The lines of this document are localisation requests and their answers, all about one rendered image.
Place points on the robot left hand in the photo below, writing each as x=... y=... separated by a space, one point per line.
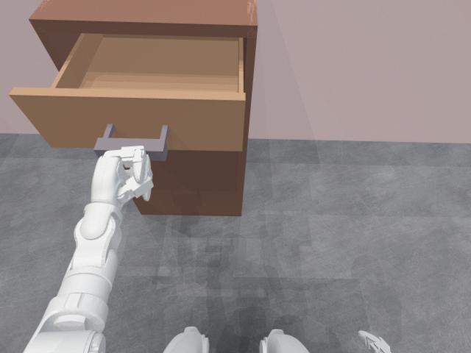
x=110 y=175

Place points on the robot right thigh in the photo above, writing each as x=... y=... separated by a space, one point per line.
x=280 y=343

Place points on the handle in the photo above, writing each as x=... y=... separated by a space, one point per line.
x=157 y=149

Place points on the robot right hand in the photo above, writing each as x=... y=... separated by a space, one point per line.
x=373 y=344

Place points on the cabinet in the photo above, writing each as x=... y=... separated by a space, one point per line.
x=189 y=182

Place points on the robot right shin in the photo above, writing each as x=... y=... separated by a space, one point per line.
x=276 y=331

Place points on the left robot forearm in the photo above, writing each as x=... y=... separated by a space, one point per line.
x=81 y=303

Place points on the drawer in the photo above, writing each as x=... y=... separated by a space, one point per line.
x=139 y=83

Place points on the left robot upper arm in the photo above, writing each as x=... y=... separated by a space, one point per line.
x=79 y=341

